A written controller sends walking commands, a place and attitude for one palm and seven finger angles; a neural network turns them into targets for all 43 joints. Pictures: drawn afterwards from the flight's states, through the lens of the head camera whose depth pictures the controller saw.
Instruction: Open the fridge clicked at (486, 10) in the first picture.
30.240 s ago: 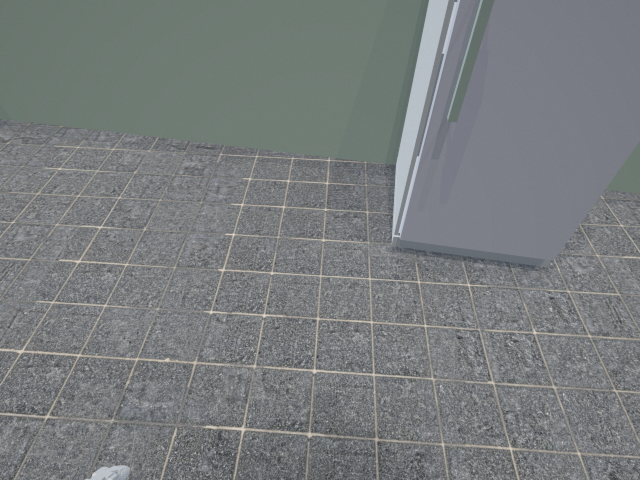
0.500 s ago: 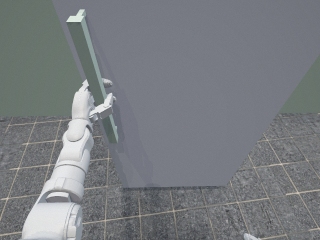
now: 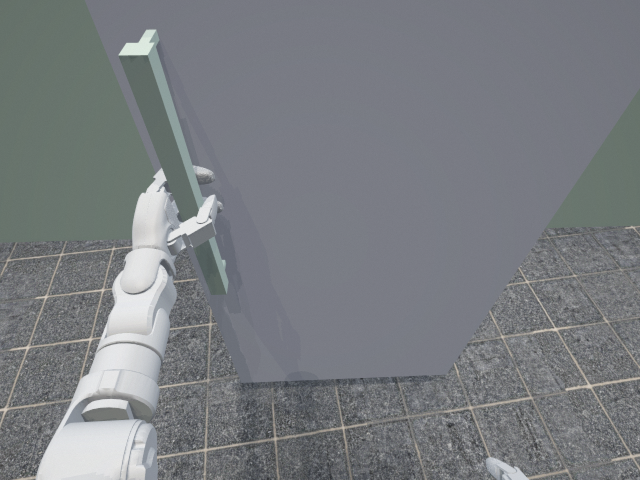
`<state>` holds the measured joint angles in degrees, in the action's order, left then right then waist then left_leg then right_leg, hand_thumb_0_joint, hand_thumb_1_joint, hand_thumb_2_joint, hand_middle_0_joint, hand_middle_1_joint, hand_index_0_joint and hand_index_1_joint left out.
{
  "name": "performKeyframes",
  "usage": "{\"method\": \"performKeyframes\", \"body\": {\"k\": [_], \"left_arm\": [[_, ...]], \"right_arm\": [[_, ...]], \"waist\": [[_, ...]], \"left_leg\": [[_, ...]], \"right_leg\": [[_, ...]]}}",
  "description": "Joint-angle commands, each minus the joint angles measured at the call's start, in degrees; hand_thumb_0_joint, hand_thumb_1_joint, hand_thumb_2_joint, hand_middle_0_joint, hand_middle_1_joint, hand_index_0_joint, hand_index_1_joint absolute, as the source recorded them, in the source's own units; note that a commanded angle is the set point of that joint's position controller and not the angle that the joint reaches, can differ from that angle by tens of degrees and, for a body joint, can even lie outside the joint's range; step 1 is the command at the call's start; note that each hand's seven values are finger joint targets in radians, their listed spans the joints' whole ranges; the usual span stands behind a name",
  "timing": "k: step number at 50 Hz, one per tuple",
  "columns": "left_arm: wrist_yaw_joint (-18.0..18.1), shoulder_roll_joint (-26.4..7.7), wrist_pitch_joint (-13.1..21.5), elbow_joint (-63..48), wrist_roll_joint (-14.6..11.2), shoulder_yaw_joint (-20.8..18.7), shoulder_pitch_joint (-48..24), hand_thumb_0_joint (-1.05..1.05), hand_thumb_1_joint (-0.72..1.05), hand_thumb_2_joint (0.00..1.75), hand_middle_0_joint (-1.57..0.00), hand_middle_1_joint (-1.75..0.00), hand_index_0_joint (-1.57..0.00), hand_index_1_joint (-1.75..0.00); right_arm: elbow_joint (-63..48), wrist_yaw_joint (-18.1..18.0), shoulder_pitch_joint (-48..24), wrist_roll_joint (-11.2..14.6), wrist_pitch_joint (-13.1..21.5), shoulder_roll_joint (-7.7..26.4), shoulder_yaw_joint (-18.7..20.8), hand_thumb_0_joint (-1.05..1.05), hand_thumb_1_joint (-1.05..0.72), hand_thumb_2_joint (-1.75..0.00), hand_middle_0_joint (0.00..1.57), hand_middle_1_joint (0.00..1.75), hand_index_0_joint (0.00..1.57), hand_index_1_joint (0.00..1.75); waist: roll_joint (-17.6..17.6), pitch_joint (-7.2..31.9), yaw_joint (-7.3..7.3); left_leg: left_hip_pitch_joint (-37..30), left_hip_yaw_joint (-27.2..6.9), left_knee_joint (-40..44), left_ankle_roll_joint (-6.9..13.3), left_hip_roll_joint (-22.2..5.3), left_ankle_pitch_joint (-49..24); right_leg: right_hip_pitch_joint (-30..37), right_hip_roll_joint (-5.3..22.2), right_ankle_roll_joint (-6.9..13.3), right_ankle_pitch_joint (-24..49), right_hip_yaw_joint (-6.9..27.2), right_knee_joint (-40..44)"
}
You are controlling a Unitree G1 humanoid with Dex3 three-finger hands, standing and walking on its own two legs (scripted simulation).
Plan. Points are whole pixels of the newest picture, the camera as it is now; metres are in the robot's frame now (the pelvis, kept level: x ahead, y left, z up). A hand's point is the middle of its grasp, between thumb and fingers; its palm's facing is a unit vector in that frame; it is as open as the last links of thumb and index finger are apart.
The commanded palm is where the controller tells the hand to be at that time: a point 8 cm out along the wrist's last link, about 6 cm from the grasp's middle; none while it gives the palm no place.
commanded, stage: grip the handle and tug to test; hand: left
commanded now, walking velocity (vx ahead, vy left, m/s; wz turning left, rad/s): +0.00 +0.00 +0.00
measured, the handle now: (193, 193) +0.45 +0.19 +0.12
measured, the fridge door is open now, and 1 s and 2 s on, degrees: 0 12 37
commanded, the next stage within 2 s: pull the door a little, standing still in 0.20 s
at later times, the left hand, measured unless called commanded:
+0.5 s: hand (206, 221) +0.40 +0.16 +0.11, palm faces +0.07 -1.00 +0.01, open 5.8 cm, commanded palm +0.35 +0.21 +0.11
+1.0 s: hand (204, 301) +0.29 +0.14 +0.11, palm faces +0.01 -0.99 -0.12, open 6.4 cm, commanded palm +0.26 +0.19 +0.11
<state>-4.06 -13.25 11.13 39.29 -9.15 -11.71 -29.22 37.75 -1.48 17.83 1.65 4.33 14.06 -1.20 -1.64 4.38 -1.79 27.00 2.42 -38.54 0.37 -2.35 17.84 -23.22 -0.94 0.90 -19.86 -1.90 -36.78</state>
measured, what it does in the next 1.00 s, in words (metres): stands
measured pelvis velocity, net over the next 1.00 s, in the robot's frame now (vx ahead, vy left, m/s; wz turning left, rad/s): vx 0.05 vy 0.01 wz -0.02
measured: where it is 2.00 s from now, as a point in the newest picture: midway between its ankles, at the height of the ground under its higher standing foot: outside the picture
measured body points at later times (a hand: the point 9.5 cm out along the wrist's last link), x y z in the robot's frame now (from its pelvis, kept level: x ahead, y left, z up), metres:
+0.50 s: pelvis +0.03 +0.01 +0.00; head +0.05 +0.00 +0.45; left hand +0.39 +0.22 +0.11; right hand +0.15 -0.24 -0.10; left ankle +0.02 +0.12 -0.72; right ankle -0.02 -0.11 -0.72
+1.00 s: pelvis +0.05 +0.01 +0.01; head +0.05 +0.00 +0.46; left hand +0.28 +0.19 +0.12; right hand +0.22 -0.22 -0.07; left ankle +0.02 +0.12 -0.72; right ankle -0.01 -0.11 -0.72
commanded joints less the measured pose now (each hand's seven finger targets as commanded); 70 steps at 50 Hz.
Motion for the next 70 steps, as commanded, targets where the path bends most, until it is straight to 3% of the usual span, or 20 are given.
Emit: {"method": "performKeyframes", "body": {"k": [1,8,15,18,22,30,41,43,44,45,46,47,49,52,54,56,61,63,66,70], "left_arm": [[-2.0,-8.54,3.43,-14.72,-1.07,-1.52,-15.51,0.0,0.9,0.9,-0.45,-1.4,-0.45,-1.4],[-2.08,-7.29,1.8,-22.82,-1.57,-1.22,-5.2,0.0,0.9,0.9,-0.45,-1.4,-0.45,-1.4],[-1.09,-5.86,-1.43,-29.11,-1.09,0.58,-2.64,0.0,0.9,0.9,-0.45,-1.4,-0.45,-1.4],[0.09,-8.37,-2.46,-28.1,-0.25,-0.7,-11.42,0.0,0.9,0.9,-0.45,-1.4,-0.45,-1.4],[-0.36,-5.22,-3.51,-30.57,-0.51,0.59,-3.9,0.0,0.9,0.9,-0.45,-1.4,-0.45,-1.4],[-1.08,-4.58,-4.18,-39.57,-1.52,1.17,8.76,0.0,0.9,0.9,-0.45,-1.4,-0.45,-1.4],[-0.44,-0.53,-7.5,-62.34,-2.76,4.38,40.95,0.0,0.9,0.9,-0.45,-1.4,-0.45,-1.4],[0.25,-0.12,-8.93,-65.99,-2.41,5.24,45.26,0.0,0.9,0.9,-0.45,-1.4,-0.45,-1.4],[0.86,-1.85,-9.18,-71.57,-1.98,5.02,39.74,0.0,0.9,0.9,-0.45,-1.4,-0.45,-1.4],[5.31,-15.35,-5.12,-72.04,4.78,0.12,18.82,0.0,0.9,0.9,-0.45,-1.4,-0.45,-1.4],[6.7,-7.4,-4.99,-63.39,5.13,3.69,29.02,0.0,0.9,0.9,-0.45,-1.4,-0.45,-1.4],[7.15,-3.88,-5.32,-62.59,5.69,6.85,35.62,0.0,0.9,0.9,-0.45,-1.4,-0.45,-1.4],[7.37,-2.41,-5.22,-66.15,6.3,9.78,39.48,0.0,0.9,0.9,-0.45,-1.4,-0.45,-1.4],[8.22,-1.82,-5.42,-67.96,7.02,11.63,42.77,0.0,0.9,0.9,-0.45,-1.4,-0.45,-1.4],[8.95,-0.87,-5.72,-67.78,7.38,12.81,43.08,0.0,0.9,0.9,-0.45,-1.4,-0.45,-1.4],[9.51,0.82,-6.26,-66.72,7.64,14.62,44.18,0.0,0.9,0.9,-0.45,-1.4,-0.45,-1.4],[9.45,-0.46,-5.08,-68.41,8.71,13.91,45.09,0.0,0.9,0.9,-0.45,-1.4,-0.45,-1.4],[9.24,-1.22,-4.98,-67.54,8.66,13.23,45.16,0.0,0.9,0.9,-0.45,-1.4,-0.45,-1.4],[9.22,-0.03,-4.6,-68.01,8.93,14.81,42.8,0.0,0.9,0.9,-0.45,-1.4,-0.45,-1.4],[10.01,-0.2,-4.27,-68.31,9.55,15.76,42.08,0.0,0.9,0.9,-0.45,-1.4,-0.45,-1.4]], "right_arm": [[-7.58,-0.61,-1.24,0.33,2.18,7.32,2.99,0.0,-0.9,-0.9,0.2,0.3,0.2,0.3],[-9.9,-0.1,-2.01,0.37,1.95,7.1,3.35,0.0,-0.9,-0.9,0.2,0.3,0.2,0.3],[-10.13,0.09,-2.48,0.47,1.24,6.87,3.51,0.0,-0.9,-0.9,0.2,0.3,0.2,0.3],[-8.64,-0.73,-1.67,0.08,0.43,7.28,3.46,0.0,-0.9,-0.9,0.2,0.3,0.2,0.3],[-9.17,-0.46,-1.96,-0.01,0.17,6.34,3.62,0.0,-0.9,-0.9,0.2,0.3,0.2,0.3],[-12.13,0.37,-4.51,0.04,-0.19,5.74,3.3,0.0,-0.9,-0.9,0.2,0.3,0.2,0.3],[-16.79,1.03,-8.91,0.16,-0.57,4.18,2.52,0.0,-0.9,-0.9,0.2,0.3,0.2,0.3],[-17.1,0.79,-9.22,0.02,-0.72,4.24,2.48,0.0,-0.9,-0.9,0.2,0.3,0.2,0.3],[-17.27,0.5,-10.0,-0.01,-0.56,4.22,2.28,0.0,-0.9,-0.9,0.2,0.3,0.2,0.3],[-15.35,-2.05,-8.32,-0.16,-1.63,5.56,1.59,0.0,-0.9,-0.9,0.2,0.3,0.2,0.3],[-13.75,-3.21,-8.23,-1.29,-2.39,4.43,1.86,0.0,-0.9,-0.9,0.2,0.3,0.2,0.3],[-14.38,-3.31,-8.63,-1.72,-2.78,4.45,1.72,0.0,-0.9,-0.9,0.2,0.3,0.2,0.3],[-15.5,-3.71,-8.77,-1.87,-3.97,4.47,1.3,0.0,-0.9,-0.9,0.2,0.3,0.2,0.3],[-16.17,-2.84,-9.62,-2.43,-5.35,4.51,1.44,0.0,-0.9,-0.9,0.2,0.3,0.2,0.3],[-16.38,-2.71,-11.33,-3.01,-5.42,4.11,1.26,0.0,-0.9,-0.9,0.2,0.3,0.2,0.3],[-16.92,-2.73,-12.6,-3.41,-5.45,3.73,0.73,0.0,-0.9,-0.9,0.2,0.3,0.2,0.3],[-17.01,-2.82,-13.33,-3.62,-6.23,2.55,0.72,0.0,-0.9,-0.9,0.2,0.3,0.2,0.3],[-16.79,-3.06,-13.22,-2.89,-6.0,2.2,1.55,0.0,-0.9,-0.9,0.2,0.3,0.2,0.3],[-16.42,-3.48,-13.66,-2.95,-5.5,1.51,1.69,0.0,-0.9,-0.9,0.2,0.3,0.2,0.3],[-14.79,-4.11,-14.6,-3.32,-4.69,1.65,1.9,0.0,-0.9,-0.9,0.2,0.3,0.2,0.3]], "waist": [[1.71,16.4,1.51],[0.55,19.06,3.61],[1.47,16.35,2.4],[1.48,15.56,0.56],[-1.34,19.42,2.34],[0.57,19.73,4.49],[0.54,13.15,6.18],[0.19,11.1,5.77],[-0.27,11.99,4.81],[0.69,7.55,0.53],[3.19,7.37,0.06],[4.18,8.05,0.45],[-0.34,9.97,-0.23],[-5.6,11.22,-0.21],[-5.84,8.06,0.33],[-4.2,3.81,0.86],[3.2,4.51,0.42],[9.07,6.63,0.32],[6.61,4.95,-0.41],[1.33,1.52,-0.92]], "left_leg": [[-10.09,-0.91,3.67,1.56,2.09,-15.27],[-12.55,-0.32,3.84,1.41,1.74,-22.52],[-14.25,-0.48,3.9,1.31,1.04,-26.88],[-14.83,-0.79,3.39,1.33,1.08,-26.68],[-18.18,-0.89,2.75,0.88,0.82,-34.61],[-18.64,-0.66,3.88,0.97,0.49,-38.25],[-18.41,0.17,6.48,0.69,-0.07,-36.74],[-18.61,0.24,6.31,0.69,-0.13,-36.76],[-19.32,-0.02,6.52,0.84,0.01,-35.85],[-21.58,0.46,5.31,2.57,-0.39,-30.28],[-22.64,-0.23,4.81,2.64,-0.25,-29.23],[-22.63,-0.4,5.24,2.65,-0.55,-31.61],[-28.42,-1.75,6.01,3.16,-1.86,-46.98],[-34.53,-6.87,8.67,3.92,-6.08,-62.17],[-31.66,-9.11,12.65,4.26,-7.82,-55.29],[-25.08,-10.42,15.45,4.42,-7.86,-44.39],[-19.64,-7.64,12.5,3.07,-3.45,-34.86],[-19.26,-5.38,11.4,2.38,-1.81,-26.29],[-18.29,-4.01,12.46,1.86,0.02,-11.5],[-18.01,-5.84,13.52,1.17,-0.26,-4.27]], "right_leg": [[6.6,-0.97,0.51,23.31,0.55,3.93],[10.31,-0.96,0.62,28.73,0.22,3.05],[9.59,-0.97,0.26,31.67,0.07,3.47],[8.09,-1.08,0.23,31.53,0.25,3.83],[9.29,-0.83,0.28,34.9,0.04,3.16],[14.06,-0.45,0.27,38.67,-0.08,3.29],[17.02,-0.06,0.08,39.93,-0.81,4.76],[16.52,0.03,-0.02,40.26,-0.95,5.06],[16.11,0.18,-0.14,40.05,-0.85,5.32],[10.81,4.03,-1.58,41.45,4.88,10.81],[10.18,5.39,-1.89,42.38,3.5,11.74],[10.9,5.54,-2.64,45.03,2.94,10.86],[9.96,4.13,-2.89,46.29,0.19,6.7],[4.38,0.72,-3.33,20.16,-0.85,2.63],[2.92,0.26,-2.82,5.88,-0.54,2.47],[3.94,0.68,-2.65,3.38,-0.29,5.41],[9.06,3.14,-2.92,27.13,0.37,12.46],[9.62,3.84,-3.29,27.38,-0.53,13.77],[5.09,4.88,-2.44,13.16,-0.18,18.21],[-0.73,4.2,-2.29,-2.62,-0.29,20.56]]}}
